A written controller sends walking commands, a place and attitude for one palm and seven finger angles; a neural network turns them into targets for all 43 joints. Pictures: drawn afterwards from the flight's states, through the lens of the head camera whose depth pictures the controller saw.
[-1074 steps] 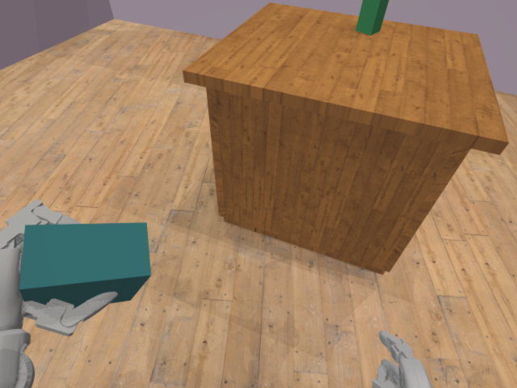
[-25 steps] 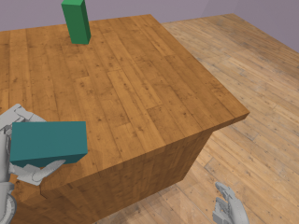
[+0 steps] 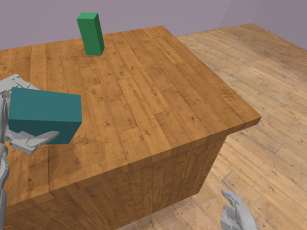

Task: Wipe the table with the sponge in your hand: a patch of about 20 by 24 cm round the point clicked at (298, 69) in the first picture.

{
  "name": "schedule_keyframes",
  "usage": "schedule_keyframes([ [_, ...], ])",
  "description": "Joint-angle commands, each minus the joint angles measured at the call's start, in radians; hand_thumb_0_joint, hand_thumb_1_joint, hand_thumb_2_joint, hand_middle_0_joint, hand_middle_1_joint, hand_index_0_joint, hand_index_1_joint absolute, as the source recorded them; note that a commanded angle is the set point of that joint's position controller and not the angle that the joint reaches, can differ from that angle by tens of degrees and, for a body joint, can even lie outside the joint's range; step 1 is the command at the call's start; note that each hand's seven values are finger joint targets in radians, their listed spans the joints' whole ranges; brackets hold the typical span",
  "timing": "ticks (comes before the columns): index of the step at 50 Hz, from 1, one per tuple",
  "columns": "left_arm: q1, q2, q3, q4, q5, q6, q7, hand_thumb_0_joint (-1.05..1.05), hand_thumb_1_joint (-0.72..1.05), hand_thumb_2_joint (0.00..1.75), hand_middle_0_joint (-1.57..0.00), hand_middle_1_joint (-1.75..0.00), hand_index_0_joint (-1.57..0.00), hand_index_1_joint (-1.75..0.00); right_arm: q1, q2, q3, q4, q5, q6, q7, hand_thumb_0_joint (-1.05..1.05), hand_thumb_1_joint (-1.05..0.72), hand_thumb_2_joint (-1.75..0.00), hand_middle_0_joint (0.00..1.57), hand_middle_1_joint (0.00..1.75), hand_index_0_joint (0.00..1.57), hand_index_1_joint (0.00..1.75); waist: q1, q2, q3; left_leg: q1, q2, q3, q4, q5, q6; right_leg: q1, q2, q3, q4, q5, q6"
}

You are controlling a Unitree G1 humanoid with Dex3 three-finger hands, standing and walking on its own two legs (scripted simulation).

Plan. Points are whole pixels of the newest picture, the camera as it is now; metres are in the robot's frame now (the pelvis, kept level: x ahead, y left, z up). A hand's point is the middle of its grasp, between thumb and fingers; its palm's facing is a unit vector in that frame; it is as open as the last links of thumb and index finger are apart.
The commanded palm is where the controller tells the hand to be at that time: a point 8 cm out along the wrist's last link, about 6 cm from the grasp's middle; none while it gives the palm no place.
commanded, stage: turn the palm down, sponge in hand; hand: left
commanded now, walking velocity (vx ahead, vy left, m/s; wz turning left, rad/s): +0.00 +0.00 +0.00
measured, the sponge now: (55, 120) +0.27 +0.25 +0.18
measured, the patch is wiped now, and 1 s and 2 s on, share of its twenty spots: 0.00 0.00 0.00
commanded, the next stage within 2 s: none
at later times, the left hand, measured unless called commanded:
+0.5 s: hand (56, 136) +0.23 +0.22 +0.19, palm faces +0.32 -0.54 -0.78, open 10.0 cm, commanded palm +0.18 +0.26 +0.23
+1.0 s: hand (30, 126) +0.22 +0.25 +0.22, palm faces +0.36 -0.29 -0.89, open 10.0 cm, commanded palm +0.18 +0.26 +0.27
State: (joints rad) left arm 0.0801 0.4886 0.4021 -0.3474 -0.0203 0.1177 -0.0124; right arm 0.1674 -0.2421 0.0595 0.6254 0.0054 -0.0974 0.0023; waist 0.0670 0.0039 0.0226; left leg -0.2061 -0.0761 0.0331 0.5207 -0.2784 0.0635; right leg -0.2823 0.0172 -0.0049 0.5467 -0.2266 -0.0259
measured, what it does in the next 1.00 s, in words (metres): stands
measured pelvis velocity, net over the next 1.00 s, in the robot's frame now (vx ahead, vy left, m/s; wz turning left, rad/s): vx -0.01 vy -0.03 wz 0.01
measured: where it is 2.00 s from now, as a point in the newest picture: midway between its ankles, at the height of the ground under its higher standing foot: outside the picture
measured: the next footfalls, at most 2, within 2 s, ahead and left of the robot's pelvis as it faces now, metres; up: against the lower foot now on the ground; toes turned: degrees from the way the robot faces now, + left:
none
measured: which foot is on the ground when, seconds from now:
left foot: down 0.00-1.00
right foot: down 0.00-1.00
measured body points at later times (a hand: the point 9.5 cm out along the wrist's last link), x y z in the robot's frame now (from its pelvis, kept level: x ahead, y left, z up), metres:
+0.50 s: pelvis +0.00 -0.06 -0.01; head -0.01 -0.10 +0.44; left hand +0.20 +0.25 +0.24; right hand +0.22 -0.28 -0.09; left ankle +0.00 +0.07 -0.73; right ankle +0.04 -0.10 -0.73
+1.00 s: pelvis -0.01 -0.03 +0.00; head -0.03 -0.09 +0.44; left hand +0.20 +0.26 +0.27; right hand +0.24 -0.23 -0.08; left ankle +0.00 +0.07 -0.73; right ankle +0.04 -0.10 -0.73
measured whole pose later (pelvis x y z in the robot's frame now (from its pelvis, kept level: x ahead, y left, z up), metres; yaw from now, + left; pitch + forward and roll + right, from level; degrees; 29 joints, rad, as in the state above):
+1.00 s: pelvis -0.01 -0.03 +0.00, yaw +1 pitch -4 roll +1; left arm 0.12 0.69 0.23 -0.46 0.39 0.40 -0.04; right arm 0.08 -0.26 0.05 0.62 0.06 -0.02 -0.12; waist 0.12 0.10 0.00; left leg -0.20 -0.05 0.01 0.55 -0.29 0.02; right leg -0.27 0.04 -0.03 0.59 -0.25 -0.07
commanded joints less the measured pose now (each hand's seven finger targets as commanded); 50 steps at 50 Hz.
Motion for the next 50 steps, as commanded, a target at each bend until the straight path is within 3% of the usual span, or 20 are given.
schedule_keyframes([
  [1,0.128,0.212,0.071,-0.346,0.058,0.025,-0.004,0.00,0.10,1.30,-1.20,-1.60,-1.20,-1.60,-0.206,-0.156,-0.060,-0.223,0.025,-0.027,-0.010,0.00,-0.90,-0.90,0.20,0.30,0.20,0.30,0.025,0.011,-0.169,0.006,0.101,-0.077,-0.111,0.178,-0.066,0.042,0.023,-0.056,-0.022,0.068,-0.012],
  [4,0.103,0.232,0.151,-0.360,0.033,-0.068,0.052,0.00,0.10,1.30,-1.20,-1.60,-1.20,-1.60,-0.199,-0.132,-0.064,-0.204,0.002,-0.027,-0.043,0.00,-0.90,-0.90,0.20,0.30,0.20,0.30,0.016,-0.027,-0.162,-0.026,0.089,-0.077,-0.095,0.095,-0.057,0.023,0.015,-0.054,-0.034,0.010,-0.003],
  [5,0.092,0.277,0.195,-0.361,0.035,-0.091,0.077,0.00,0.10,1.30,-1.20,-1.60,-1.20,-1.60,-0.192,-0.132,-0.068,-0.195,0.001,-0.027,-0.053,0.00,-0.90,-0.90,0.20,0.30,0.20,0.30,0.018,0.002,-0.161,-0.032,0.087,-0.069,-0.086,0.063,-0.050,0.015,0.012,-0.044,-0.041,-0.014,0.000],
  [6,-0.003,0.332,0.223,-0.396,0.048,-0.099,0.107,0.00,0.10,1.30,-1.20,-1.60,-1.20,-1.60,-0.210,-0.132,-0.058,-0.200,0.014,-0.023,-0.055,0.00,-0.90,-0.90,0.20,0.30,0.20,0.30,0.020,0.101,-0.176,-0.037,0.075,-0.062,-0.086,-0.001,-0.045,-0.003,0.013,-0.021,-0.038,-0.060,-0.004],
  [7,-0.039,0.288,0.173,-0.370,0.071,-0.108,0.130,0.00,0.10,1.30,-1.20,-1.60,-1.20,-1.60,-0.189,-0.110,-0.061,-0.196,0.002,-0.029,-0.061,0.00,-0.90,-0.90,0.20,0.30,0.20,0.30,0.020,0.140,-0.176,-0.046,0.072,-0.062,-0.083,0.018,-0.052,0.012,-0.002,-0.024,-0.045,-0.055,-0.011],
  [8,0.003,0.245,0.140,-0.261,0.082,-0.097,0.142,0.00,0.10,1.30,-1.20,-1.60,-1.20,-1.60,-0.164,-0.111,-0.062,-0.168,0.004,-0.027,-0.068,0.00,-0.90,-0.90,0.20,0.30,0.20,0.30,0.002,0.112,-0.122,-0.056,0.072,-0.063,-0.076,-0.018,-0.050,-0.017,-0.001,-0.023,-0.049,-0.072,-0.005],
  [11,-0.073,0.283,0.093,-0.197,0.129,-0.031,0.127,0.00,0.10,1.30,-1.20,-1.60,-1.20,-1.60,-0.175,-0.132,-0.058,-0.168,0.020,-0.017,-0.089,0.00,-0.90,-0.90,0.20,0.30,0.20,0.30,-0.016,0.106,-0.112,-0.067,0.059,-0.046,-0.056,-0.064,-0.031,-0.021,-0.020,0.019,-0.088,-0.131,0.001],
  [13,-0.102,0.271,0.020,-0.175,0.146,0.016,0.081,0.00,0.10,1.30,-1.20,-1.60,-1.20,-1.60,-0.189,-0.134,-0.056,-0.171,0.024,-0.012,-0.108,0.00,-0.90,-0.90,0.20,0.30,0.20,0.30,-0.016,0.056,-0.114,-0.065,0.054,-0.036,-0.046,-0.049,-0.022,0.010,-0.040,0.045,-0.120,-0.169,0.007],
  [15,-0.144,0.315,0.010,-0.184,0.167,0.041,0.038,0.00,0.10,1.30,-1.20,-1.60,-1.20,-1.60,-0.205,-0.134,-0.058,-0.177,0.028,-0.012,-0.126,0.00,-0.90,-0.90,0.20,0.30,0.20,0.30,-0.008,0.038,-0.121,-0.074,0.058,-0.023,-0.019,-0.021,-0.022,0.045,-0.068,0.106,-0.156,-0.235,0.009],
  [19,-0.139,0.375,0.053,-0.213,0.195,0.021,0.000,0.00,0.10,1.30,-1.20,-1.60,-1.20,-1.60,-0.219,-0.121,-0.065,-0.180,0.029,-0.014,-0.136,0.00,-0.90,-0.90,0.20,0.30,0.20,0.30,0.014,0.011,-0.141,-0.100,0.069,-0.029,0.024,0.045,-0.033,0.103,-0.107,0.189,-0.171,-0.232,0.017],
  [21,-0.097,0.453,0.140,-0.211,0.201,0.012,0.009,0.00,0.10,1.30,-1.20,-1.60,-1.20,-1.60,-0.234,-0.116,-0.065,-0.176,0.035,-0.014,-0.132,0.00,-0.90,-0.90,0.20,0.30,0.20,0.30,0.038,0.031,-0.146,-0.121,0.070,-0.034,0.046,0.056,-0.046,0.132,-0.125,0.240,-0.169,-0.196,0.019],
  [25,-0.003,0.466,0.188,-0.194,0.187,0.029,0.026,0.00,0.10,1.30,-1.20,-1.60,-1.20,-1.60,-0.192,-0.118,-0.080,-0.177,0.032,0.006,-0.124,0.00,-0.90,-0.90,0.20,0.30,0.20,0.30,0.049,0.006,-0.185,-0.174,0.080,-0.049,0.073,0.067,-0.057,0.188,-0.170,0.273,-0.131,-0.041,0.047],
  [26,0.006,0.491,0.213,-0.179,0.199,0.045,0.040,0.00,0.10,1.30,-1.20,-1.60,-1.20,-1.60,-0.219,-0.119,-0.077,-0.174,0.041,0.008,-0.117,0.00,-0.90,-0.90,0.20,0.30,0.20,0.30,0.060,0.037,-0.181,-0.179,0.075,-0.049,0.082,0.079,-0.060,0.191,-0.167,0.295,-0.126,-0.011,0.040],
  [27,0.003,0.458,0.179,-0.195,0.198,0.061,0.043,0.00,0.10,1.30,-1.20,-1.60,-1.20,-1.60,-0.205,-0.123,-0.081,-0.179,0.037,0.018,-0.113,0.00,-0.90,-0.90,0.20,0.30,0.20,0.30,0.051,0.038,-0.200,-0.192,0.082,-0.054,0.090,0.082,-0.064,0.207,-0.186,0.294,-0.109,0.045,0.047],
  [31,0.021,0.482,0.170,-0.165,0.225,0.116,0.034,0.00,0.10,1.30,-1.20,-1.60,-1.20,-1.60,-0.236,-0.136,-0.080,-0.183,0.056,0.028,-0.113,0.00,-0.90,-0.90,0.20,0.30,0.20,0.30,0.047,-0.018,-0.169,-0.204,0.078,-0.059,0.109,0.059,-0.058,0.172,-0.181,0.321,-0.108,0.030,0.052],
  [33,-0.017,0.470,0.127,-0.191,0.241,0.128,0.020,0.00,0.10,1.30,-1.20,-1.60,-1.20,-1.60,-0.217,-0.143,-0.084,-0.188,0.053,0.033,-0.119,0.00,-0.90,-0.90,0.20,0.30,0.20,0.30,0.032,-0.034,-0.192,-0.193,0.081,-0.061,0.108,0.058,-0.052,0.164,-0.181,0.293,-0.096,0.030,0.058],
  [36,-0.059,0.483,0.105,-0.260,0.287,0.125,0.015,0.00,0.10,1.30,-1.20,-1.60,-1.20,-1.60,-0.266,-0.135,-0.077,-0.205,0.061,0.018,-0.126,0.00,-0.90,-0.90,0.20,0.30,0.20,0.30,0.042,0.015,-0.197,-0.143,0.071,-0.052,0.101,0.093,-0.044,0.126,-0.149,0.281,-0.093,-0.030,0.033],
  [40,-0.094,0.493,0.080,-0.288,0.351,0.137,0.027,0.00,0.10,1.30,-1.20,-1.60,-1.20,-1.60,-0.240,-0.135,-0.080,-0.205,0.049,0.016,-0.139,0.00,-0.90,-0.90,0.20,0.30,0.20,0.30,0.045,0.028,-0.206,-0.091,0.077,-0.053,0.059,0.115,-0.034,0.094,-0.118,0.199,-0.088,-0.085,0.015],
  [46,-0.148,0.504,0.072,-0.274,0.435,0.248,0.031,0.00,0.10,1.30,-1.20,-1.60,-1.20,-1.60,-0.320,-0.122,-0.047,-0.198,0.059,0.014,-0.128,0.00,-0.90,-0.90,0.20,0.30,0.20,0.30,0.079,0.127,-0.187,-0.029,0.079,-0.072,-0.053,0.163,-0.039,0.118,-0.058,0.091,-0.068,0.032,-0.012],
  [50,-0.206,0.462,-0.036,-0.218,0.488,0.334,-0.024,0.00,0.10,1.30,-1.20,-1.60,-1.20,-1.60,-0.316,-0.130,-0.036,-0.187,0.058,0.033,-0.126,0.00,-0.90,-0.90,0.20,0.30,0.20,0.30,0.060,0.064,-0.135,-0.030,0.088,-0.088,-0.117,0.094,-0.040,0.112,-0.053,0.048,-0.102,-0.019,-0.001],
])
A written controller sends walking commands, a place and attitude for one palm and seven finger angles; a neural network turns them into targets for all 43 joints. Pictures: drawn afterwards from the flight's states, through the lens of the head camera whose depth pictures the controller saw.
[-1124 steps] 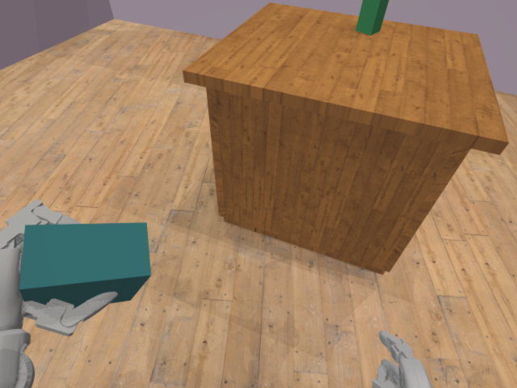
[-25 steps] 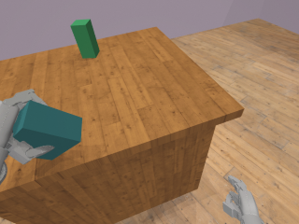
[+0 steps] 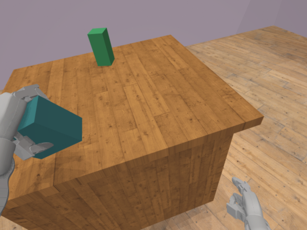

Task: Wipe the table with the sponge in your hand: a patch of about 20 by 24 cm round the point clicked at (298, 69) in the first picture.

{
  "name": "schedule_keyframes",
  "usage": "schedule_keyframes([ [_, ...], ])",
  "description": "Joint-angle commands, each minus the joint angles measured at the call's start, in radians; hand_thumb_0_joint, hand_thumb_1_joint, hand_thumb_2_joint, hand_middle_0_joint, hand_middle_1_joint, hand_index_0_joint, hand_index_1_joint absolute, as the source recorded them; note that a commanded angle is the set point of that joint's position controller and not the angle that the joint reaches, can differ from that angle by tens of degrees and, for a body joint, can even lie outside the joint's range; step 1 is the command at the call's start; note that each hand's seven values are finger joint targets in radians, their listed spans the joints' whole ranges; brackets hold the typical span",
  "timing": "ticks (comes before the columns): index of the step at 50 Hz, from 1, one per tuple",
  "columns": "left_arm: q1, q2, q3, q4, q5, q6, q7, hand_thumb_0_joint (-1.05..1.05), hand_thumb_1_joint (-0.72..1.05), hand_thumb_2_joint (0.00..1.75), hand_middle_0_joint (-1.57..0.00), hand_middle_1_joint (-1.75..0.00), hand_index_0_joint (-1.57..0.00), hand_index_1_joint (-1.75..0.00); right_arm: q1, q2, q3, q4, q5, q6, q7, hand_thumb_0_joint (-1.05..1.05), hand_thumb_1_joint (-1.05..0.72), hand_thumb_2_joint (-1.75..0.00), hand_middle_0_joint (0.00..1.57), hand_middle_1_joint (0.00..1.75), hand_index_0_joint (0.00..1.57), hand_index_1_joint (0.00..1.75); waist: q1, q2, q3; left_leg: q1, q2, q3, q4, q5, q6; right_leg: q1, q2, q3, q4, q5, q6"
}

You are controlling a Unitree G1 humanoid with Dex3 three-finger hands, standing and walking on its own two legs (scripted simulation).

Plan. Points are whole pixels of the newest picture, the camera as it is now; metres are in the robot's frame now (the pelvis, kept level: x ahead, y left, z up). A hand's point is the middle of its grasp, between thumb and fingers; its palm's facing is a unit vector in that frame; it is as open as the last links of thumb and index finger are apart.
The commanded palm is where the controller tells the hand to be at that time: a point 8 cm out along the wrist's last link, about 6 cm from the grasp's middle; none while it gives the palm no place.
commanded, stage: turn the palm down, sponge in hand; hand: left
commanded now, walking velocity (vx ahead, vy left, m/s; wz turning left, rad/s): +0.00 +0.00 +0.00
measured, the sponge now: (47, 133) +0.24 +0.28 +0.19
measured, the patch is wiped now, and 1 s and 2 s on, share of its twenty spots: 0.00 0.00 0.00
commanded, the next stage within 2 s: move the sponge above the wiping area in 1.02 s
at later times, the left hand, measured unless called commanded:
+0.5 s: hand (22, 115) +0.24 +0.30 +0.24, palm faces +0.31 -0.12 -0.94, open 9.9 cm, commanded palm +0.18 +0.29 +0.30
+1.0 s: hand (39, 118) +0.24 +0.27 +0.24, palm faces +0.31 -0.09 -0.95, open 9.9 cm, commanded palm +0.19 +0.26 +0.30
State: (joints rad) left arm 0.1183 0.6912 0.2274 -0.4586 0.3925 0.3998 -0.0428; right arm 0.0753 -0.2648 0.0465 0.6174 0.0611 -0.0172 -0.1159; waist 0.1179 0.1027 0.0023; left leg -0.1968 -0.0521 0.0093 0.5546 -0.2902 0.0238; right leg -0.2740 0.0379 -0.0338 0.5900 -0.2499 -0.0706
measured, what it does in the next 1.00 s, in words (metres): stands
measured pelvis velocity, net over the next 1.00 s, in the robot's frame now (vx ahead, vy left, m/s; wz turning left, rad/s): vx -0.01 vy -0.01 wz -0.01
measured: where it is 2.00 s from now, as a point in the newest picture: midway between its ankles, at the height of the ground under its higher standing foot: outside the picture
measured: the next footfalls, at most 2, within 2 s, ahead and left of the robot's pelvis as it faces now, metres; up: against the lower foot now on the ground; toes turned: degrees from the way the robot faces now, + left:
none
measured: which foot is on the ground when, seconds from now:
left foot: down 0.00-1.00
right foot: down 0.00-1.00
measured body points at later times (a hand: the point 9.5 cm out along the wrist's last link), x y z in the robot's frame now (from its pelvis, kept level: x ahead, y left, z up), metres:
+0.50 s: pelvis -0.01 +0.01 +0.01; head -0.02 -0.04 +0.46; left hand +0.22 +0.30 +0.29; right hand +0.28 -0.16 -0.05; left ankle +0.01 +0.11 -0.73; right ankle +0.05 -0.07 -0.73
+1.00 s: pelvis -0.01 -0.01 +0.01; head -0.03 -0.08 +0.45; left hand +0.22 +0.27 +0.29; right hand +0.27 -0.20 -0.06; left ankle +0.01 +0.11 -0.73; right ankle +0.05 -0.07 -0.73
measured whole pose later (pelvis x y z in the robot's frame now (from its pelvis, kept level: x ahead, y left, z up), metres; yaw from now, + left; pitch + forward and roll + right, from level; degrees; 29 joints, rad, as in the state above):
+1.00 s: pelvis -0.01 -0.01 +0.01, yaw -1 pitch -5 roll +2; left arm -0.05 0.66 0.06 -0.40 0.71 0.56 -0.12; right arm -0.04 -0.27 0.07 0.66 0.06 0.02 -0.08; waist 0.14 0.12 0.02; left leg -0.13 -0.04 0.01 0.46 -0.23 0.01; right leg -0.22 0.06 -0.03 0.50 -0.19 -0.09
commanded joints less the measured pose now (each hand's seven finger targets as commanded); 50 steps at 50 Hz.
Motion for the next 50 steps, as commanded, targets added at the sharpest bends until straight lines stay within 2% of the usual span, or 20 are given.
schedule_keyframes([
  [1,-0.280,0.251,0.127,-0.100,0.099,0.073,-0.006,0.00,0.10,1.30,-1.20,-1.60,-1.20,-1.60,-0.283,-0.097,-0.009,-0.181,0.016,-0.054,-0.003,0.00,-0.90,-0.90,0.20,0.30,0.20,0.30,0.014,-0.010,-0.106,-0.034,0.057,-0.063,-0.155,0.106,-0.002,0.100,-0.059,0.091,-0.149,-0.004,0.031],
  [7,-0.419,0.249,0.038,-0.136,0.208,0.106,-0.076,0.00,0.10,1.30,-1.20,-1.60,-1.20,-1.60,-0.308,-0.094,0.004,-0.181,0.004,-0.041,-0.004,0.00,-0.90,-0.90,0.20,0.30,0.20,0.30,0.010,-0.009,-0.150,-0.004,0.053,-0.074,-0.187,0.090,0.005,0.139,-0.057,0.085,-0.159,-0.008,0.024],
  [10,-0.409,0.284,0.060,-0.140,0.245,0.102,-0.083,0.00,0.10,1.30,-1.20,-1.60,-1.20,-1.60,-0.310,-0.090,0.002,-0.175,-0.001,-0.030,-0.003,0.00,-0.90,-0.90,0.20,0.30,0.20,0.30,0.022,-0.024,-0.183,0.010,0.054,-0.088,-0.202,0.109,0.004,0.167,-0.056,0.087,-0.160,0.010,0.024],
  [11,-0.441,0.301,0.081,-0.166,0.262,0.108,-0.079,0.00,0.10,1.30,-1.20,-1.60,-1.20,-1.60,-0.369,-0.081,0.014,-0.177,0.009,-0.039,0.004,0.00,-0.90,-0.90,0.20,0.30,0.20,0.30,0.030,0.013,-0.191,0.014,0.049,-0.088,-0.196,0.124,0.002,0.175,-0.040,0.125,-0.157,0.015,0.007],
  [13,-0.465,0.282,0.051,-0.135,0.283,0.114,-0.075,0.00,0.10,1.30,-1.20,-1.60,-1.20,-1.60,-0.332,-0.085,0.009,-0.159,0.000,-0.030,0.007,0.00,-0.90,-0.90,0.20,0.30,0.20,0.30,0.025,0.019,-0.193,0.018,0.050,-0.091,-0.208,0.147,-0.001,0.181,-0.049,0.096,-0.156,0.037,0.011],
  [16,-0.484,0.283,0.054,-0.129,0.309,0.152,-0.074,0.00,0.10,1.30,-1.20,-1.60,-1.20,-1.60,-0.396,-0.077,0.019,-0.164,0.008,-0.029,0.016,0.00,-0.90,-0.90,0.20,0.30,0.20,0.30,0.043,0.034,-0.185,0.013,0.049,-0.097,-0.210,0.166,-0.005,0.187,-0.039,0.134,-0.159,0.051,-0.007],
  [19,-0.455,0.259,0.025,-0.093,0.314,0.165,-0.085,0.00,0.10,1.30,-1.20,-1.60,-1.20,-1.60,-0.346,-0.090,0.007,-0.153,0.000,-0.012,0.018,0.00,-0.90,-0.90,0.20,0.30,0.20,0.30,0.034,-0.035,-0.187,0.012,0.051,-0.083,-0.203,0.191,-0.001,0.196,-0.053,0.106,-0.171,0.074,0.006],
  [21,-0.479,0.250,0.017,-0.124,0.321,0.175,-0.087,0.00,0.10,1.30,-1.20,-1.60,-1.20,-1.60,-0.404,-0.074,0.022,-0.170,0.015,-0.018,0.023,0.00,-0.90,-0.90,0.20,0.30,0.20,0.30,0.034,-0.006,-0.178,0.014,0.047,-0.083,-0.200,0.176,-0.001,0.183,-0.045,0.147,-0.177,0.047,-0.005],
  [23,-0.454,0.223,-0.017,-0.093,0.334,0.171,-0.089,0.00,0.10,1.30,-1.20,-1.60,-1.20,-1.60,-0.357,-0.085,0.014,-0.159,0.009,-0.009,0.026,0.00,-0.90,-0.90,0.20,0.30,0.20,0.30,0.026,-0.029,-0.183,0.016,0.050,-0.083,-0.205,0.187,-0.001,0.187,-0.054,0.109,-0.175,0.064,0.005],
  [27,-0.480,0.223,-0.018,-0.137,0.360,0.164,-0.075,0.00,0.10,1.30,-1.20,-1.60,-1.20,-1.60,-0.375,-0.084,0.013,-0.167,0.004,-0.011,0.026,0.00,-0.90,-0.90,0.20,0.30,0.20,0.30,0.033,0.006,-0.207,0.023,0.045,-0.075,-0.200,0.188,0.004,0.205,-0.053,0.123,-0.173,0.064,-0.004],
  [30,-0.451,0.257,0.014,-0.141,0.378,0.149,-0.059,0.00,0.10,1.30,-1.20,-1.60,-1.20,-1.60,-0.358,-0.083,0.006,-0.168,0.000,-0.005,0.026,0.00,-0.90,-0.90,0.20,0.30,0.20,0.30,0.040,-0.024,-0.219,0.024,0.042,-0.079,-0.201,0.198,0.004,0.220,-0.058,0.133,-0.175,0.066,0.000],
  [31,-0.463,0.278,0.041,-0.152,0.386,0.154,-0.049,0.00,0.10,1.30,-1.20,-1.60,-1.20,-1.60,-0.406,-0.073,0.017,-0.174,0.006,-0.016,0.029,0.00,-0.90,-0.90,0.20,0.30,0.20,0.30,0.049,0.000,-0.214,0.021,0.039,-0.081,-0.191,0.198,0.004,0.220,-0.046,0.183,-0.178,0.052,-0.015],
  [35,-0.457,0.248,0.015,-0.114,0.374,0.144,-0.041,0.00,0.10,1.30,-1.20,-1.60,-1.20,-1.60,-0.361,-0.080,0.004,-0.156,0.001,-0.007,0.028,0.00,-0.90,-0.90,0.20,0.30,0.20,0.30,0.038,-0.038,-0.198,0.025,0.037,-0.074,-0.191,0.202,0.004,0.209,-0.060,0.151,-0.190,0.060,0.001],
  [36,-0.475,0.259,0.033,-0.137,0.374,0.147,-0.036,0.00,0.10,1.30,-1.20,-1.60,-1.20,-1.60,-0.412,-0.071,0.014,-0.164,0.011,-0.021,0.031,0.00,-0.90,-0.90,0.20,0.30,0.20,0.30,0.045,0.005,-0.207,0.033,0.033,-0.075,-0.181,0.204,0.002,0.209,-0.051,0.199,-0.194,0.046,-0.013],
  [37,-0.477,0.246,0.019,-0.125,0.370,0.146,-0.033,0.00,0.10,1.30,-1.20,-1.60,-1.20,-1.60,-0.375,-0.082,0.005,-0.156,-0.001,-0.019,0.031,0.00,-0.90,-0.90,0.20,0.30,0.20,0.30,0.042,-0.004,-0.227,0.026,0.035,-0.068,-0.180,0.219,0.004,0.237,-0.062,0.167,-0.182,0.079,-0.010],
  [40,-0.432,0.233,0.011,-0.110,0.363,0.145,-0.037,0.00,0.10,1.30,-1.20,-1.60,-1.20,-1.60,-0.361,-0.080,-0.002,-0.156,0.001,-0.013,0.030,0.00,-0.90,-0.90,0.20,0.30,0.20,0.30,0.039,-0.047,-0.208,0.024,0.033,-0.064,-0.172,0.222,0.005,0.223,-0.070,0.172,-0.191,0.087,0.003],
  [41,-0.437,0.235,0.025,-0.111,0.361,0.151,-0.035,0.00,0.10,1.30,-1.20,-1.60,-1.20,-1.60,-0.406,-0.070,0.008,-0.162,0.011,-0.025,0.033,0.00,-0.90,-0.90,0.20,0.30,0.20,0.30,0.041,-0.048,-0.191,0.023,0.031,-0.068,-0.162,0.210,0.003,0.205,-0.061,0.217,-0.203,0.049,-0.009],
  [43,-0.411,0.218,0.006,-0.075,0.355,0.150,-0.038,0.00,0.10,1.30,-1.20,-1.60,-1.20,-1.60,-0.359,-0.080,0.000,-0.153,0.005,-0.018,0.033,0.00,-0.90,-0.90,0.20,0.30,0.20,0.30,0.032,-0.085,-0.188,0.004,0.034,-0.060,-0.159,0.205,0.004,0.214,-0.075,0.188,-0.200,0.052,0.007],
  [46,-0.433,0.237,0.020,-0.109,0.357,0.146,-0.037,0.00,0.10,1.30,-1.20,-1.60,-1.20,-1.60,-0.407,-0.075,0.003,-0.163,0.011,-0.026,0.032,0.00,-0.90,-0.90,0.20,0.30,0.20,0.30,0.035,-0.047,-0.182,0.010,0.027,-0.057,-0.138,0.187,0.004,0.189,-0.074,0.246,-0.217,-0.001,-0.003],
  [50,-0.436,0.244,0.016,-0.113,0.360,0.134,-0.031,0.00,0.10,1.30,-1.20,-1.60,-1.20,-1.60,-0.368,-0.081,-0.010,-0.158,0.001,-0.020,0.028,0.00,-0.90,-0.90,0.20,0.30,0.20,0.30,0.034,-0.053,-0.200,0.003,0.025,-0.055,-0.138,0.193,0.005,0.212,-0.087,0.222,-0.206,0.018,0.010],
])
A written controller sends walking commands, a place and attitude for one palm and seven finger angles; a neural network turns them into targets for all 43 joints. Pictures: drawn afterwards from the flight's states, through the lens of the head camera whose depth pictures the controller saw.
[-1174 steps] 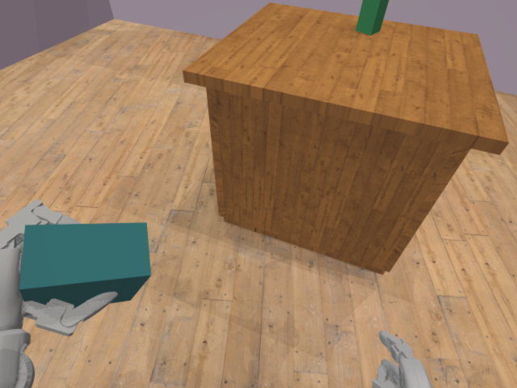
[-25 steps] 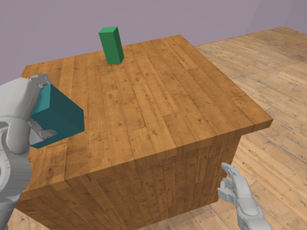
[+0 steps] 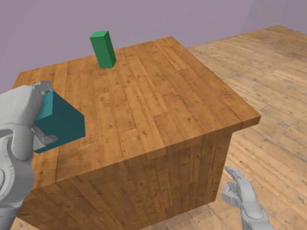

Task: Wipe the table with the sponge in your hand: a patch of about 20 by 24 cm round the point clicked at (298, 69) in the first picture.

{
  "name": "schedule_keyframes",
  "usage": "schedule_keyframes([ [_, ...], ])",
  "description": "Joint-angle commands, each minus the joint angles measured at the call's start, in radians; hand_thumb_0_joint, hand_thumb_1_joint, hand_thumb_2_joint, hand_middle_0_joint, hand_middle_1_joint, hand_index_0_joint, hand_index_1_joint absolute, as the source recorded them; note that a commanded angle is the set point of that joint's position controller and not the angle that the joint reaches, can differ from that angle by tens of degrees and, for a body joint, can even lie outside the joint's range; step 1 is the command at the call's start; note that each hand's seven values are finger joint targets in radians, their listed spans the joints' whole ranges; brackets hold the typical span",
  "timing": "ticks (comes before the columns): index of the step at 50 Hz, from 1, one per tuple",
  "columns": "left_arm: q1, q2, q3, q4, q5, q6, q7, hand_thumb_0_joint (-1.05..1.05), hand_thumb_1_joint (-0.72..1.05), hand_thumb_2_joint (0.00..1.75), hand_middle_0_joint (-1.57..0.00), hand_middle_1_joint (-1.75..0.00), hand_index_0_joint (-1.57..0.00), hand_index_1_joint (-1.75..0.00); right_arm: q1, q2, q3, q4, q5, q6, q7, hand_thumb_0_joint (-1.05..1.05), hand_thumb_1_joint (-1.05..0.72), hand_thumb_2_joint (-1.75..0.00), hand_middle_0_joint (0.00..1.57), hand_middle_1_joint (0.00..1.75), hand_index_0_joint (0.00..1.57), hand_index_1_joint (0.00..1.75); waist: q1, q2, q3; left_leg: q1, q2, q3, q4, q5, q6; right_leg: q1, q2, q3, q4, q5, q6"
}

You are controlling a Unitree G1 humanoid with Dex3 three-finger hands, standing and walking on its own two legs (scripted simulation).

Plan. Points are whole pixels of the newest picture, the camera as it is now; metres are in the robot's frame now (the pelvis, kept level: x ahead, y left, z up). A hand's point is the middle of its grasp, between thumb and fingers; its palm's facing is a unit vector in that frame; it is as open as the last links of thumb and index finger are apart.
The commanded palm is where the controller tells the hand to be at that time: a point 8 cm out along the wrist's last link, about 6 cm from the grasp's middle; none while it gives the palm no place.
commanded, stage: turn the palm down, sponge in hand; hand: left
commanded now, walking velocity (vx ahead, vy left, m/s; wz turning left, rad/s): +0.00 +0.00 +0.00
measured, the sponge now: (51, 128) +0.25 +0.29 +0.19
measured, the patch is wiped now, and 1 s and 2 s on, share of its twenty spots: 0.00 0.00 0.00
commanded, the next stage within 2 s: move the sponge above the wiping area in 0.02 s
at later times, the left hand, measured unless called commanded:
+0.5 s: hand (36, 126) +0.24 +0.30 +0.21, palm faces +0.24 -0.05 -0.97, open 9.9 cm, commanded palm +0.19 +0.30 +0.28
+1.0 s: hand (34, 127) +0.25 +0.33 +0.20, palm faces +0.18 -0.05 -0.98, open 9.9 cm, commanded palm +0.20 +0.32 +0.27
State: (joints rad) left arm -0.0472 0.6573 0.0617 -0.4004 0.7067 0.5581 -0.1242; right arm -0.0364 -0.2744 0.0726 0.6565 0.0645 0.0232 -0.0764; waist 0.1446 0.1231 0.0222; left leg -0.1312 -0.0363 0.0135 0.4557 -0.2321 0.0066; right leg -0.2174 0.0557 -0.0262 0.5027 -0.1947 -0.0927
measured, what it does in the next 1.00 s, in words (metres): stands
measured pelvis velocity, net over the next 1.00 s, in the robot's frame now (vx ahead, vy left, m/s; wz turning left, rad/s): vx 0.00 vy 0.02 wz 0.02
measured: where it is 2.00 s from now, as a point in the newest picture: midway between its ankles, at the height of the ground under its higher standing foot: outside the picture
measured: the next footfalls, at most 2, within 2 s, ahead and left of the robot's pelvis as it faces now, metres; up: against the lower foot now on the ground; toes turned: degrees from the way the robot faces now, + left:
none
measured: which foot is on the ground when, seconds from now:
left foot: down 0.00-1.00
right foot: down 0.00-1.00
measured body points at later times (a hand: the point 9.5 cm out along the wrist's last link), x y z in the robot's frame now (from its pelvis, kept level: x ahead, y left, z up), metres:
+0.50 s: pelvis -0.01 +0.00 +0.00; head -0.03 -0.07 +0.44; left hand +0.22 +0.30 +0.26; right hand +0.26 -0.20 -0.07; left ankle +0.02 +0.12 -0.74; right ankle +0.05 -0.06 -0.74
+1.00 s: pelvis +0.00 +0.02 +0.00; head -0.02 -0.04 +0.45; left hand +0.23 +0.33 +0.25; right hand +0.27 -0.16 -0.07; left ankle +0.02 +0.12 -0.74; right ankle +0.05 -0.06 -0.74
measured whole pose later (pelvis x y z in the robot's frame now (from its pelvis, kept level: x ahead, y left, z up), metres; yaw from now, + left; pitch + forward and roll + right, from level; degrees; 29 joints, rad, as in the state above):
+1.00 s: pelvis +0.00 +0.02 +0.00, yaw +1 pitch -5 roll +2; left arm -0.09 0.65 0.02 -0.22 0.78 0.49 -0.15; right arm -0.02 -0.26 0.08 0.68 0.06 -0.01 -0.09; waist 0.15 0.11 0.02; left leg -0.14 -0.06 0.01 0.44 -0.22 0.03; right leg -0.22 0.03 -0.03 0.49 -0.19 -0.07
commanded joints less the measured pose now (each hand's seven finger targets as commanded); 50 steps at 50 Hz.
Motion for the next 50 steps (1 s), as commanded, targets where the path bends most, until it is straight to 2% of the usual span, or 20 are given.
schedule_keyframes([
  [1,-0.298,0.291,0.195,-0.189,0.052,-0.022,0.054,0.00,0.10,1.30,-1.20,-1.60,-1.20,-1.60,-0.300,-0.063,-0.026,-0.204,0.005,-0.072,-0.011,0.00,-0.90,-0.90,0.20,0.30,0.20,0.30,0.013,-0.052,-0.217,-0.050,0.005,-0.061,-0.030,0.126,0.023,0.135,-0.096,0.258,-0.134,-0.083,0.019],
  [5,-0.264,0.286,0.192,-0.126,0.045,-0.032,0.055,0.00,0.10,1.30,-1.20,-1.60,-1.20,-1.60,-0.252,-0.073,-0.040,-0.191,-0.005,-0.062,-0.013,0.00,-0.90,-0.90,0.20,0.30,0.20,0.30,0.007,-0.109,-0.191,-0.084,0.012,-0.056,-0.019,0.104,0.019,0.135,-0.118,0.257,-0.147,-0.125,0.034],
  [6,-0.285,0.290,0.198,-0.147,0.046,-0.030,0.058,0.00,0.10,1.30,-1.20,-1.60,-1.20,-1.60,-0.295,-0.066,-0.033,-0.198,0.004,-0.069,-0.012,0.00,-0.90,-0.90,0.20,0.30,0.20,0.30,0.010,-0.072,-0.190,-0.067,0.008,-0.056,-0.011,0.095,0.018,0.115,-0.110,0.296,-0.164,-0.168,0.022],
  [9,-0.246,0.298,0.204,-0.069,0.043,-0.031,0.057,0.00,0.10,1.30,-1.20,-1.60,-1.20,-1.60,-0.246,-0.084,-0.047,-0.185,-0.008,-0.056,-0.014,0.00,-0.90,-0.90,0.20,0.30,0.20,0.30,0.009,-0.107,-0.192,-0.099,0.014,-0.053,-0.007,0.089,0.016,0.142,-0.123,0.279,-0.154,-0.152,0.030],
  [11,-0.277,0.304,0.209,-0.111,0.051,-0.036,0.056,0.00,0.10,1.30,-1.20,-1.60,-1.20,-1.60,-0.295,-0.070,-0.035,-0.199,0.004,-0.064,-0.011,0.00,-0.90,-0.90,0.20,0.30,0.20,0.30,0.011,-0.059,-0.195,-0.082,0.008,-0.055,0.000,0.091,0.017,0.119,-0.117,0.313,-0.160,-0.176,0.019],
  [14,-0.240,0.294,0.199,-0.061,0.041,-0.041,0.048,0.00,0.10,1.30,-1.20,-1.60,-1.20,-1.60,-0.249,-0.084,-0.046,-0.187,-0.007,-0.058,-0.015,0.00,-0.90,-0.90,0.20,0.30,0.20,0.30,0.005,-0.100,-0.180,-0.102,0.014,-0.055,-0.007,0.082,0.018,0.127,-0.122,0.265,-0.154,-0.158,0.033],
  [16,-0.272,0.307,0.206,-0.071,0.053,-0.047,0.045,0.00,0.10,1.30,-1.20,-1.60,-1.20,-1.60,-0.283,-0.073,-0.036,-0.194,0.002,-0.070,-0.016,0.00,-0.90,-0.90,0.20,0.30,0.20,0.30,0.004,-0.076,-0.180,-0.091,0.011,-0.056,0.002,0.069,0.018,0.104,-0.121,0.307,-0.168,-0.206,0.025],
  [20,-0.250,0.320,0.209,-0.050,0.057,-0.063,0.041,0.00,0.10,1.30,-1.20,-1.60,-1.20,-1.60,-0.248,-0.081,-0.049,-0.183,-0.007,-0.067,-0.019,0.00,-0.90,-0.90,0.20,0.30,0.20,0.30,0.004,-0.092,-0.192,-0.104,0.012,-0.058,0.005,0.073,0.016,0.125,-0.133,0.286,-0.155,-0.192,0.033],
  [21,-0.273,0.326,0.215,-0.068,0.061,-0.064,0.041,0.00,0.10,1.30,-1.20,-1.60,-1.20,-1.60,-0.290,-0.074,-0.039,-0.189,-0.001,-0.078,-0.020,0.00,-0.90,-0.90,0.20,0.30,0.20,0.30,0.008,-0.052,-0.189,-0.091,0.010,-0.062,0.007,0.066,0.016,0.109,-0.125,0.318,-0.163,-0.219,0.020],
  [26,-0.329,0.313,0.190,-0.043,0.073,-0.083,0.038,0.00,0.10,1.30,-1.20,-1.60,-1.20,-1.60,-0.284,-0.071,-0.038,-0.175,-0.001,-0.093,-0.025,0.00,-0.90,-0.90,0.20,0.30,0.20,0.30,0.000,-0.040,-0.171,-0.073,0.008,-0.070,-0.016,0.040,0.017,0.077,-0.114,0.283,-0.163,-0.228,0.018],
  [28,-0.341,0.276,0.148,-0.016,0.077,-0.091,0.037,0.00,0.10,1.30,-1.20,-1.60,-1.20,-1.60,-0.245,-0.073,-0.042,-0.165,-0.007,-0.094,-0.027,0.00,-0.90,-0.90,0.20,0.30,0.20,0.30,-0.008,-0.066,-0.181,-0.075,0.007,-0.069,-0.032,0.036,0.018,0.088,-0.116,0.227,-0.146,-0.205,0.030],
  [31,-0.361,0.296,0.167,-0.032,0.092,-0.095,0.037,0.00,0.10,1.30,-1.20,-1.60,-1.20,-1.60,-0.276,-0.066,-0.036,-0.173,-0.003,-0.104,-0.027,0.00,-0.90,-0.90,0.20,0.30,0.20,0.30,0.008,-0.024,-0.200,-0.064,0.006,-0.076,-0.046,0.036,0.016,0.097,-0.103,0.244,-0.136,-0.185,0.013],
  [35,-0.312,0.282,0.163,-0.023,0.096,-0.093,0.032,0.00,0.10,1.30,-1.20,-1.60,-1.20,-1.60,-0.236,-0.069,-0.041,-0.159,-0.013,-0.092,-0.021,0.00,-0.90,-0.90,0.20,0.30,0.20,0.30,0.008,-0.059,-0.200,-0.067,0.014,-0.080,-0.075,0.063,0.017,0.114,-0.098,0.171,-0.113,-0.097,0.025],
  [36,-0.314,0.286,0.177,-0.040,0.098,-0.088,0.033,0.00,0.10,1.30,-1.20,-1.60,-1.20,-1.60,-0.271,-0.063,-0.033,-0.171,-0.007,-0.101,-0.020,0.00,-0.90,-0.90,0.20,0.30,0.20,0.30,0.016,-0.039,-0.201,-0.064,0.014,-0.085,-0.074,0.058,0.016,0.114,-0.091,0.207,-0.117,-0.111,0.011],
  [38,-0.303,0.261,0.155,-0.039,0.095,-0.087,0.032,0.00,0.10,1.30,-1.20,-1.60,-1.20,-1.60,-0.236,-0.066,-0.034,-0.163,-0.011,-0.092,-0.015,0.00,-0.90,-0.90,0.20,0.30,0.20,0.30,0.010,-0.045,-0.210,-0.066,0.018,-0.088,-0.091,0.068,0.014,0.127,-0.092,0.155,-0.102,-0.069,0.021],
  [41,-0.275,0.287,0.192,-0.046,0.096,-0.079,0.031,0.00,0.10,1.30,-1.20,-1.60,-1.20,-1.60,-0.263,-0.065,-0.031,-0.169,-0.005,-0.091,-0.014,0.00,-0.90,-0.90,0.20,0.30,0.20,0.30,0.017,-0.046,-0.195,-0.060,0.018,-0.089,-0.089,0.064,0.015,0.112,-0.076,0.186,-0.112,-0.080,0.011],
  [42,-0.294,0.255,0.155,-0.015,0.093,-0.077,0.028,0.00,0.10,1.30,-1.20,-1.60,-1.20,-1.60,-0.235,-0.076,-0.034,-0.162,-0.014,-0.085,-0.016,0.00,-0.90,-0.90,0.20,0.30,0.20,0.30,0.006,-0.055,-0.193,-0.073,0.021,-0.082,-0.093,0.057,0.016,0.119,-0.085,0.146,-0.107,-0.062,0.019],
  [45,-0.300,0.256,0.141,0.003,0.101,-0.076,0.025,0.00,0.10,1.30,-1.20,-1.60,-1.20,-1.60,-0.221,-0.073,-0.035,-0.158,-0.011,-0.081,-0.018,0.00,-0.90,-0.90,0.20,0.30,0.20,0.30,0.001,-0.068,-0.178,-0.068,0.018,-0.087,-0.101,0.047,0.017,0.103,-0.083,0.140,-0.116,-0.067,0.026],
  [46,-0.330,0.276,0.160,-0.001,0.110,-0.072,0.026,0.00,0.10,1.30,-1.20,-1.60,-1.20,-1.60,-0.251,-0.069,-0.028,-0.162,-0.002,-0.090,-0.020,0.00,-0.90,-0.90,0.20,0.30,0.20,0.30,0.003,-0.060,-0.183,-0.058,0.015,-0.088,-0.096,0.039,0.018,0.093,-0.072,0.179,-0.123,-0.099,0.014],
  [50,-0.359,0.252,0.108,0.006,0.129,-0.083,0.012,0.00,0.10,1.30,-1.20,-1.60,-1.20,-1.60,-0.219,-0.073,-0.036,-0.157,-0.010,-0.087,-0.023,0.00,-0.90,-0.90,0.20,0.30,0.20,0.30,-0.002,-0.035,-0.234,-0.041,0.011,-0.090,-0.101,0.077,0.022,0.132,-0.080,0.137,-0.108,-0.032,0.020],
])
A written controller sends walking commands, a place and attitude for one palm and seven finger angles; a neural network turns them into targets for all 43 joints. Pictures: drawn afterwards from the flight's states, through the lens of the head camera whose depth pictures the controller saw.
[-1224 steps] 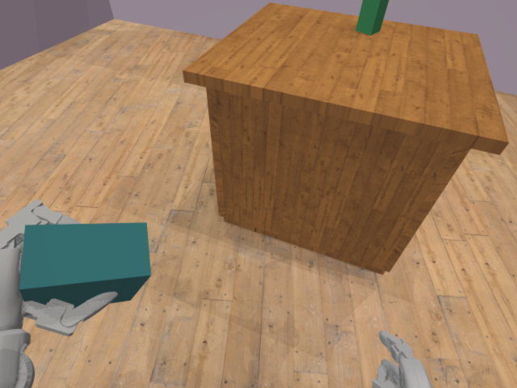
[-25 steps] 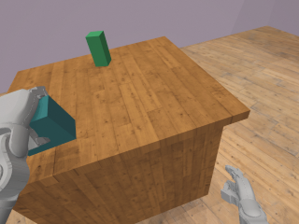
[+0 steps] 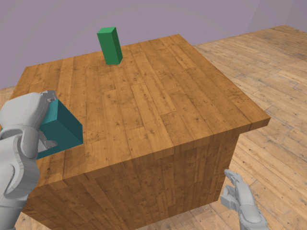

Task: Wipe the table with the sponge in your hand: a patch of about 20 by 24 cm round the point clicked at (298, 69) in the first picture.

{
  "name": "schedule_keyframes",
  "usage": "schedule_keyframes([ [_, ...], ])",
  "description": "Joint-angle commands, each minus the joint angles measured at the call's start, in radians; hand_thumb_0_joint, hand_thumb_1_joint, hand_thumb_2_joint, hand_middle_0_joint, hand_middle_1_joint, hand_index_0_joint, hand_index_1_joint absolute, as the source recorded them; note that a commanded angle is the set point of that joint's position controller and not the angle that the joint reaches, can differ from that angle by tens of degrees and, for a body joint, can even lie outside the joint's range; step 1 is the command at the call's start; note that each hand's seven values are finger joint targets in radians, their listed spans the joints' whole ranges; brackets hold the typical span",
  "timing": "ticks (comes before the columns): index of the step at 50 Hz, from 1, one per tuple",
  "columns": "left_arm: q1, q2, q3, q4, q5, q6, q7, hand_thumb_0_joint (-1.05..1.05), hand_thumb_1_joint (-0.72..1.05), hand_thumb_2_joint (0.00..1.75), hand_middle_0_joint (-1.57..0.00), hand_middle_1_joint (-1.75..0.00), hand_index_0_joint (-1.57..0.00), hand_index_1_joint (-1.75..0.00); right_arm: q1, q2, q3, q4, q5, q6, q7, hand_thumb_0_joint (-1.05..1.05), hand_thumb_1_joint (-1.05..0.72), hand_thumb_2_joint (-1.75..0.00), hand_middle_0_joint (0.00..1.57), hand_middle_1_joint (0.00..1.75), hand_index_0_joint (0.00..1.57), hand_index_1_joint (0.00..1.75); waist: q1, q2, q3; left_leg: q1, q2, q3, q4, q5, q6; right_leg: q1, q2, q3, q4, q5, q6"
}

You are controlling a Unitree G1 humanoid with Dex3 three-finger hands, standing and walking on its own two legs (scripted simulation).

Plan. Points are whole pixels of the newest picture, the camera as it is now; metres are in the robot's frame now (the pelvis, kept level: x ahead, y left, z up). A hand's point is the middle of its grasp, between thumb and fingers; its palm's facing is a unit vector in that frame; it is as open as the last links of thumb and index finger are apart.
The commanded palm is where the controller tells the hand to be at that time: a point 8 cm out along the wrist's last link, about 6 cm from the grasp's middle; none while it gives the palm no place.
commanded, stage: move the sponge above the wiping area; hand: left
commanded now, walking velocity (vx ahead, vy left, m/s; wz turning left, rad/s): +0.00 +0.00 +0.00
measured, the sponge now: (50, 134) +0.25 +0.31 +0.15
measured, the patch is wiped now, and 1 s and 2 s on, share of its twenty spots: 0.00 0.00 0.00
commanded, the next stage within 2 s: lower the sponge onto the table in 1.98 s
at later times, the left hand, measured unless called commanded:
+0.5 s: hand (43, 127) +0.25 +0.32 +0.18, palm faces +0.09 -0.02 -1.00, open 9.9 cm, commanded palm +0.22 +0.31 +0.25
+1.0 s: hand (40, 131) +0.25 +0.34 +0.16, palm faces +0.04 -0.01 -1.00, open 9.9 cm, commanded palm +0.22 +0.33 +0.24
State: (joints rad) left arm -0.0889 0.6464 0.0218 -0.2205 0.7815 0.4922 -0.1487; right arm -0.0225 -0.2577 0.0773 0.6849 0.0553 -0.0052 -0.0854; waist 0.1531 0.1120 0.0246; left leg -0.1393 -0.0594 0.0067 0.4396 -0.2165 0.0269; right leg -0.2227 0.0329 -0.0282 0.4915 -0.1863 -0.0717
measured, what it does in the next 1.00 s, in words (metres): stands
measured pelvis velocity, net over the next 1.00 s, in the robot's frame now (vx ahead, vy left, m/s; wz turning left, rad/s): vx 0.01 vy -0.01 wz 0.01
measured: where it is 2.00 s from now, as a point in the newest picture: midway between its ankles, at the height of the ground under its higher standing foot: outside the picture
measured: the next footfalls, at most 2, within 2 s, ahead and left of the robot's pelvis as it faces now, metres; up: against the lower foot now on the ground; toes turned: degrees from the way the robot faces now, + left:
none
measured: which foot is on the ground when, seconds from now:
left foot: down 0.00-1.00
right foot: down 0.00-1.00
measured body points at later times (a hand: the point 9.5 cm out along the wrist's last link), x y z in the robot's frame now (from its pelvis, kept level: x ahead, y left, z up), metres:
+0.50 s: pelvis +0.01 -0.01 +0.00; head +0.01 -0.06 +0.45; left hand +0.25 +0.32 +0.23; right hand +0.28 -0.19 -0.08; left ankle +0.02 +0.10 -0.74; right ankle +0.06 -0.07 -0.74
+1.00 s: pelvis +0.01 -0.01 +0.00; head +0.00 -0.06 +0.45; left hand +0.25 +0.33 +0.22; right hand +0.26 -0.21 -0.09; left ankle +0.02 +0.10 -0.74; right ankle +0.06 -0.07 -0.74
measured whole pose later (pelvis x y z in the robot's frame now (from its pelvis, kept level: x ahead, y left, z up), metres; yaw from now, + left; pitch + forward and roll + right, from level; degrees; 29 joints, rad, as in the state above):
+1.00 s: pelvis +0.01 -0.01 +0.00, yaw +1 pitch -4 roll +1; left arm -0.03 0.69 0.10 -0.07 0.79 0.31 -0.15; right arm 0.04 -0.28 0.05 0.70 0.05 -0.03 -0.11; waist 0.13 0.11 0.03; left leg -0.15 -0.04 -0.01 0.46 -0.24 0.02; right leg -0.22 0.05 -0.04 0.47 -0.19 -0.08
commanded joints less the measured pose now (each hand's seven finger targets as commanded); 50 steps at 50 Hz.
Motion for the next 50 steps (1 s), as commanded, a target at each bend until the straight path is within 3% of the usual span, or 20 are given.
schedule_keyframes([
  [1,-0.337,0.294,0.177,-0.207,0.063,-0.017,0.037,0.00,0.10,1.30,-1.20,-1.60,-1.20,-1.60,-0.275,-0.082,-0.032,-0.195,0.007,-0.072,-0.013,0.00,-0.90,-0.90,0.20,0.30,0.20,0.30,-0.004,0.009,-0.249,-0.020,0.031,-0.088,-0.075,0.081,0.001,0.141,-0.046,0.183,-0.094,-0.040,-0.018],
  [4,-0.302,0.264,0.146,-0.174,0.066,-0.020,0.024,0.00,0.10,1.30,-1.20,-1.60,-1.20,-1.60,-0.226,-0.092,-0.040,-0.179,-0.009,-0.062,-0.008,0.00,-0.90,-0.90,0.20,0.30,0.20,0.30,-0.008,-0.019,-0.231,-0.021,0.038,-0.092,-0.089,0.112,0.003,0.144,-0.050,0.126,-0.094,0.014,-0.009],
  [6,-0.290,0.305,0.195,-0.195,0.071,-0.020,0.027,0.00,0.10,1.30,-1.20,-1.60,-1.20,-1.60,-0.270,-0.081,-0.031,-0.189,0.002,-0.070,-0.005,0.00,-0.90,-0.90,0.20,0.30,0.20,0.30,0.005,-0.015,-0.235,-0.019,0.035,-0.097,-0.078,0.133,0.002,0.154,-0.043,0.180,-0.094,0.015,-0.023],
  [7,-0.293,0.286,0.176,-0.176,0.069,-0.019,0.027,0.00,0.10,1.30,-1.20,-1.60,-1.20,-1.60,-0.235,-0.093,-0.036,-0.178,-0.011,-0.063,-0.003,0.00,-0.90,-0.90,0.20,0.30,0.20,0.30,0.000,-0.014,-0.242,-0.028,0.037,-0.086,-0.078,0.150,0.003,0.170,-0.053,0.137,-0.087,0.045,-0.017],
  [11,-0.267,0.311,0.214,-0.196,0.067,-0.017,0.028,0.00,0.10,1.30,-1.20,-1.60,-1.20,-1.60,-0.268,-0.082,-0.033,-0.190,0.004,-0.062,0.004,0.00,-0.90,-0.90,0.20,0.30,0.20,0.30,0.007,-0.016,-0.243,-0.018,0.032,-0.090,-0.071,0.166,0.001,0.165,-0.043,0.183,-0.092,0.052,-0.023],
  [14,-0.196,0.287,0.199,-0.168,0.056,-0.013,0.024,0.00,0.10,1.30,-1.20,-1.60,-1.20,-1.60,-0.214,-0.096,-0.046,-0.183,-0.009,-0.049,0.009,0.00,-0.90,-0.90,0.20,0.30,0.20,0.30,0.003,-0.042,-0.235,-0.027,0.036,-0.077,-0.068,0.182,0.003,0.172,-0.054,0.136,-0.091,0.096,-0.009],
  [16,-0.176,0.323,0.243,-0.195,0.052,-0.013,0.025,0.00,0.10,1.30,-1.20,-1.60,-1.20,-1.60,-0.264,-0.088,-0.036,-0.195,0.005,-0.055,0.012,0.00,-0.90,-0.90,0.20,0.30,0.20,0.30,0.010,-0.041,-0.232,-0.029,0.032,-0.086,-0.057,0.180,0.001,0.169,-0.045,0.192,-0.091,0.078,-0.020],
  [19,-0.150,0.304,0.219,-0.157,0.043,-0.018,0.018,0.00,0.10,1.30,-1.20,-1.60,-1.20,-1.60,-0.204,-0.102,-0.046,-0.187,-0.007,-0.042,0.007,0.00,-0.90,-0.90,0.20,0.30,0.20,0.30,-0.005,-0.075,-0.215,-0.043,0.035,-0.073,-0.057,0.163,0.006,0.162,-0.057,0.143,-0.096,0.083,-0.001],
  [21,-0.207,0.323,0.227,-0.175,0.047,-0.032,0.019,0.00,0.10,1.30,-1.20,-1.60,-1.20,-1.60,-0.252,-0.091,-0.036,-0.196,0.007,-0.058,0.000,0.00,-0.90,-0.90,0.20,0.30,0.20,0.30,-0.008,-0.047,-0.210,-0.028,0.031,-0.082,-0.047,0.138,0.006,0.134,-0.048,0.197,-0.109,0.028,-0.012],
  [25,-0.197,0.334,0.225,-0.148,0.048,-0.077,0.019,0.00,0.10,1.30,-1.20,-1.60,-1.20,-1.60,-0.185,-0.098,-0.049,-0.186,-0.004,-0.060,-0.011,0.00,-0.90,-0.90,0.20,0.30,0.20,0.30,-0.015,-0.036,-0.235,-0.020,0.026,-0.076,-0.045,0.144,0.011,0.153,-0.063,0.159,-0.107,0.048,0.001],
  [26,-0.224,0.348,0.241,-0.155,0.048,-0.084,0.021,0.00,0.10,1.30,-1.20,-1.60,-1.20,-1.60,-0.230,-0.091,-0.039,-0.193,0.004,-0.075,-0.015,0.00,-0.90,-0.90,0.20,0.30,0.20,0.30,-0.013,-0.031,-0.222,-0.014,0.024,-0.083,-0.036,0.130,0.009,0.139,-0.054,0.216,-0.120,0.010,-0.014],
  [28,-0.226,0.327,0.223,-0.113,0.051,-0.111,0.024,0.00,0.10,1.30,-1.20,-1.60,-1.20,-1.60,-0.173,-0.097,-0.047,-0.175,-0.005,-0.073,-0.016,0.00,-0.90,-0.90,0.20,0.30,0.20,0.30,-0.025,-0.045,-0.222,-0.025,0.027,-0.079,-0.037,0.144,0.008,0.150,-0.065,0.175,-0.113,0.042,-0.004],
  [31,-0.183,0.399,0.309,-0.133,0.036,-0.137,0.035,0.00,0.10,1.30,-1.20,-1.60,-1.20,-1.60,-0.211,-0.095,-0.047,-0.185,-0.001,-0.083,-0.017,0.00,-0.90,-0.90,0.20,0.30,0.20,0.30,-0.003,-0.026,-0.231,-0.020,0.025,-0.085,-0.027,0.144,0.006,0.162,-0.060,0.227,-0.116,0.031,-0.017],
  [35,-0.165,0.359,0.282,-0.090,0.025,-0.156,0.044,0.00,0.10,1.30,-1.20,-1.60,-1.20,-1.60,-0.163,-0.103,-0.058,-0.174,-0.007,-0.072,-0.014,0.00,-0.90,-0.90,0.20,0.30,0.20,0.30,-0.009,-0.014,-0.217,-0.035,0.029,-0.078,-0.037,0.144,0.003,0.156,-0.071,0.166,-0.113,0.053,-0.003],
  [36,-0.164,0.373,0.305,-0.110,0.020,-0.154,0.050,0.00,0.10,1.30,-1.20,-1.60,-1.20,-1.60,-0.210,-0.094,-0.051,-0.187,0.001,-0.086,-0.016,0.00,-0.90,-0.90,0.20,0.30,0.20,0.30,0.000,0.003,-0.220,-0.026,0.028,-0.080,-0.023,0.146,0.002,0.155,-0.066,0.221,-0.116,0.037,-0.019],
  [39,-0.145,0.376,0.300,-0.026,0.021,-0.152,0.045,0.00,0.10,1.30,-1.20,-1.60,-1.20,-1.60,-0.148,-0.119,-0.065,-0.168,-0.009,-0.068,-0.016,0.00,-0.90,-0.90,0.20,0.30,0.20,0.30,-0.013,-0.058,-0.201,-0.062,0.031,-0.073,-0.029,0.119,0.003,0.150,-0.073,0.173,-0.119,0.029,0.000],
  [41,-0.174,0.363,0.288,-0.080,0.020,-0.161,0.045,0.00,0.10,1.30,-1.20,-1.60,-1.20,-1.60,-0.204,-0.098,-0.053,-0.188,0.003,-0.083,-0.018,0.00,-0.90,-0.90,0.20,0.30,0.20,0.30,-0.012,-0.016,-0.211,-0.039,0.027,-0.077,-0.022,0.112,0.003,0.137,-0.069,0.213,-0.124,-0.006,-0.011],
  [43,-0.181,0.341,0.259,-0.041,0.027,-0.168,0.044,0.00,0.10,1.30,-1.20,-1.60,-1.20,-1.60,-0.151,-0.106,-0.059,-0.172,-0.001,-0.077,-0.020,0.00,-0.90,-0.90,0.20,0.30,0.20,0.30,-0.026,-0.028,-0.198,-0.052,0.028,-0.082,-0.036,0.104,0.002,0.130,-0.072,0.166,-0.120,-0.004,-0.001],
  [46,-0.209,0.362,0.270,-0.042,0.032,-0.185,0.045,0.00,0.10,1.30,-1.20,-1.60,-1.20,-1.60,-0.186,-0.100,-0.053,-0.183,0.003,-0.090,-0.030,0.00,-0.90,-0.90,0.20,0.30,0.20,0.30,-0.021,-0.041,-0.188,-0.041,0.027,-0.084,-0.032,0.070,0.007,0.110,-0.066,0.207,-0.140,-0.068,-0.009],
  [50,-0.260,0.390,0.285,-0.029,0.042,-0.213,0.059,0.00,0.10,1.30,-1.20,-1.60,-1.20,-1.60,-0.143,-0.108,-0.065,-0.168,-0.007,-0.084,-0.033,0.00,-0.90,-0.90,0.20,0.30,0.20,0.30,-0.020,-0.026,-0.217,-0.038,0.027,-0.086,-0.043,0.068,0.006,0.128,-0.072,0.166,-0.132,-0.053,-0.004],
])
